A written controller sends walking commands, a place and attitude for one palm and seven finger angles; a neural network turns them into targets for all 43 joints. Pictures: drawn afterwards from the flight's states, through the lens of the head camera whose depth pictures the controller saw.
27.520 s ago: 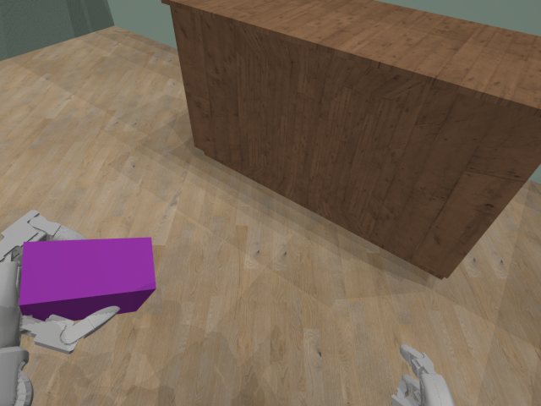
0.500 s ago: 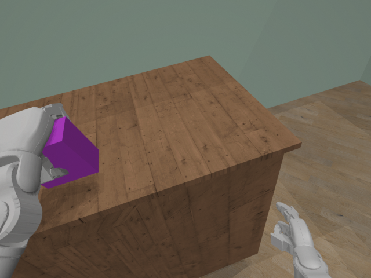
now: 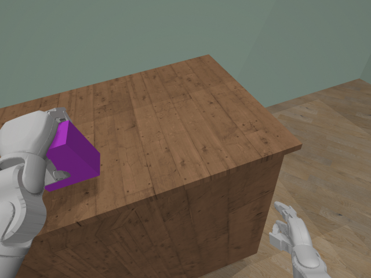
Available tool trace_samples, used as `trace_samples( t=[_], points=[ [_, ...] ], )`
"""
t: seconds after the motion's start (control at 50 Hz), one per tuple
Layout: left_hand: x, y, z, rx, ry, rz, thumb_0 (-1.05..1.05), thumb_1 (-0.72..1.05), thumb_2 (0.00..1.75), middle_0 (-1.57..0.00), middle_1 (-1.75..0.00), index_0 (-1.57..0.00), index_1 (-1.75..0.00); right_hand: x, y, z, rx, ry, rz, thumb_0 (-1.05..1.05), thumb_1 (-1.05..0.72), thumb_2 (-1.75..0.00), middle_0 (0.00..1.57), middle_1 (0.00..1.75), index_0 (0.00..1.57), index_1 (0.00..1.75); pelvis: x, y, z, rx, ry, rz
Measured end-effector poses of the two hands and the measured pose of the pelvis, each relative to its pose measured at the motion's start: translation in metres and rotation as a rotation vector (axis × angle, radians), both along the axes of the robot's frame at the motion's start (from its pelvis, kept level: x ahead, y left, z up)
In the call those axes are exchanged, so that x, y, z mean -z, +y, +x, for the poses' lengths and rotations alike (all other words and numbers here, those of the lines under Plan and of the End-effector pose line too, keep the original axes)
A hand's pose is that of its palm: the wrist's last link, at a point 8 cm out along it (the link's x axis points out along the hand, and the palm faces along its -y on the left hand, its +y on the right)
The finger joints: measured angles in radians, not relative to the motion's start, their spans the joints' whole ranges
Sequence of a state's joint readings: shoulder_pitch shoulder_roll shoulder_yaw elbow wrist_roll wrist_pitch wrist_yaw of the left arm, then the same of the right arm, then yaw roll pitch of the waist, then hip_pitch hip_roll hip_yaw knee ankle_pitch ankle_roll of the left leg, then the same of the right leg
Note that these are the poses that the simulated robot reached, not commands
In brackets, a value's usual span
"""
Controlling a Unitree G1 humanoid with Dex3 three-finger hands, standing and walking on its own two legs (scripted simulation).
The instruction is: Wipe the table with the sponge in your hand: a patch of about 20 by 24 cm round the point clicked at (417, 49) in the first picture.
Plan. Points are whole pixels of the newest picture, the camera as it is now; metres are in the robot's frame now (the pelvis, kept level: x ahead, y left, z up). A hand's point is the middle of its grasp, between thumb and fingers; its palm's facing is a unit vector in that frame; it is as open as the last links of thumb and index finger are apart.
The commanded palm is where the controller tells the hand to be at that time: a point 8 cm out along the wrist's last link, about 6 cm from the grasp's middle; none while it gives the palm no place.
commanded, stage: move the sponge above the wiping area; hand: left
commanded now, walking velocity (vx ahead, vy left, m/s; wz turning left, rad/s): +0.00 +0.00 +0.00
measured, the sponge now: (64, 162) +0.26 +0.30 +0.16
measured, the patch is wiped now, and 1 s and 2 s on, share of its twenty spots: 0.00 0.00 0.00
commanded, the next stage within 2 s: lower the sponge onto the table in 1.28 s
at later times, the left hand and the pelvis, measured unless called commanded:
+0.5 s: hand (55, 147) +0.26 +0.30 +0.20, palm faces +0.19 -0.04 -0.98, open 10.1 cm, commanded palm +0.21 +0.29 +0.27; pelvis +0.00 +0.00 +0.00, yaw +0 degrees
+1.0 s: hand (42, 151) +0.24 +0.31 +0.21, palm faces +0.20 -0.04 -0.98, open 10.1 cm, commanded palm +0.20 +0.30 +0.28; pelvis +0.00 +0.00 +0.00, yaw +0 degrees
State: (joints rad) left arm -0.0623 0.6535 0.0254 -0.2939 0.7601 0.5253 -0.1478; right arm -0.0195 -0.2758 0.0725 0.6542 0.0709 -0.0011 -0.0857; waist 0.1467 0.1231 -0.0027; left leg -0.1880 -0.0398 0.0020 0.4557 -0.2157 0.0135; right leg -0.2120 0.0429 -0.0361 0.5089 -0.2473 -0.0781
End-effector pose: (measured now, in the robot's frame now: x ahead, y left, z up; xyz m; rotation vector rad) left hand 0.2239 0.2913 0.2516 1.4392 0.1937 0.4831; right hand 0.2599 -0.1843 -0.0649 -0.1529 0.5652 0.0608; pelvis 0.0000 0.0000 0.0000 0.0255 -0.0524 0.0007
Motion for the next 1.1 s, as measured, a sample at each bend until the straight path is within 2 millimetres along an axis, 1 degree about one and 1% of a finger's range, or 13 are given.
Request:
trace_samples(
  t=[0.14, 0.3, 0.52, 0.58, 0.72, 0.9, 1.1],
  points=[
    [0.005, 0.001, 0.001, -0.008, 0.013, 0.0, -0.01, -0.51, 1.03, -0.73, -1.34, -0.74, -1.33, 0.002, -0.003, 0.0, 0.004, 0.009, -0.01, 0.02, -0.9, -0.9, 0.2, 0.3, 0.2, 0.3, 0.0, -0.001, 0.001, -0.003, 0.0, 0.0],
    [0.008, -0.002, 0.007, -0.001, 0.02, 0.004, -0.01, -0.51, 1.03, -0.73, -1.34, -0.74, -1.33, 0.002, -0.001, 0.0, 0.002, 0.007, -0.003, 0.02, -0.9, -0.9, 0.2, 0.3, 0.2, 0.3, 0.0, -0.002, 0.001, -0.005, 0.001, 0.001],
    [0.003, 0.001, 0.009, -0.017, 0.017, 0.009, -0.01, -0.51, 1.03, -0.73, -1.34, -0.74, -1.33, 0.002, -0.004, 0.001, 0.004, 0.007, -0.001, 0.02, -0.9, -0.9, 0.2, 0.3, 0.2, 0.3, 0.0, -0.003, 0.003, -0.001, 0.005, 0.0],
    [0.002, 0.002, 0.009, -0.019, 0.017, 0.011, -0.01, -0.51, 1.03, -0.73, -1.34, -0.74, -1.33, 0.003, -0.006, 0.002, 0.007, 0.009, -0.002, 0.02, -0.9, -0.9, 0.2, 0.3, 0.2, 0.3, 0.0, -0.003, 0.003, -0.004, 0.006, 0.0],
    [-0.001, -0.005, 0.001, 0.011, 0.004, 0.012, -0.01, -0.51, 1.03, -0.73, -1.34, -0.74, -1.33, 0.002, -0.006, 0.003, 0.009, 0.001, 0.002, 0.02, -0.9, -0.9, 0.2, 0.3, 0.2, 0.3, 0.0, -0.003, 0.004, 0.001, 0.005, 0.0],
    [-0.006, 0.006, -0.008, -0.032, -0.013, 0.013, -0.01, -0.51, 1.03, -0.73, -1.34, -0.74, -1.33, 0.0, -0.003, 0.004, 0.002, -0.004, 0.0, 0.02, -0.9, -0.9, 0.2, 0.3, 0.2, 0.3, 0.001, -0.003, 0.002, -0.004, 0.0, -0.001],
    [-0.002, 0.015, -0.009, -0.044, 0.026, 0.017, -0.01, -0.51, 1.03, -0.73, -1.34, -0.74, -1.33, -0.001, -0.002, 0.001, 0.005, -0.011, -0.012, 0.02, -0.9, -0.9, 0.2, 0.3, 0.2, 0.3, 0.001, -0.002, -0.001, -0.005, -0.004, -0.004]
  ],
)
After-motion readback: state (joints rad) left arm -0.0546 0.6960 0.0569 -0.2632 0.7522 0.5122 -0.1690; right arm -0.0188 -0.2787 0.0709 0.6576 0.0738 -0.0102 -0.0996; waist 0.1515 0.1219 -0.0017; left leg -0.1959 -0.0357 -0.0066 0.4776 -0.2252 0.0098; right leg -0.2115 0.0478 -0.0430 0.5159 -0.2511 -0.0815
